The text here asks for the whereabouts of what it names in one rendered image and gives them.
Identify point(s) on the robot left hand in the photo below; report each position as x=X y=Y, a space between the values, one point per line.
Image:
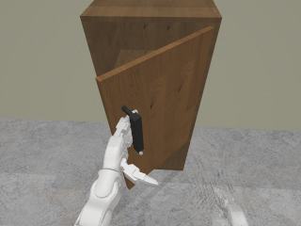
x=117 y=148

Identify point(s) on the robot right hand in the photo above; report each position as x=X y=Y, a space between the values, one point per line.
x=232 y=216

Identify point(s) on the cupboard door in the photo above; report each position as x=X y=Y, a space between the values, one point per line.
x=163 y=86

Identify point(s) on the handle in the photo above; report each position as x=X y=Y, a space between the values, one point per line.
x=136 y=128

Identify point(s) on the left robot forearm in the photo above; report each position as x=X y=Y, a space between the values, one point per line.
x=104 y=195

